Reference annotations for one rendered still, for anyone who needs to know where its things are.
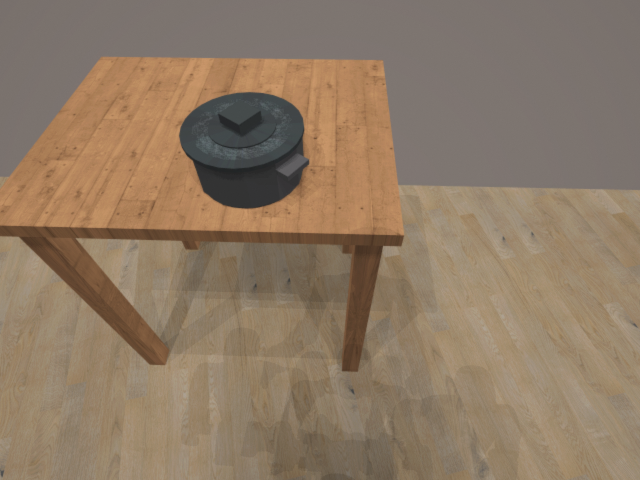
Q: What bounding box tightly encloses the knob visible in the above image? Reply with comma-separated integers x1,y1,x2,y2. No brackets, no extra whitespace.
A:
218,100,262,134

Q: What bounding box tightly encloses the table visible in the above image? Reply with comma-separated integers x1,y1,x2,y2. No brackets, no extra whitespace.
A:
0,57,404,372

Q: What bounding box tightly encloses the pot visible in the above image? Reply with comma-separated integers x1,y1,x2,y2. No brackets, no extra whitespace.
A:
193,138,309,209

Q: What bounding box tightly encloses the lid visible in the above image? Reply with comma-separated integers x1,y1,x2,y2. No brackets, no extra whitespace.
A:
179,92,304,173

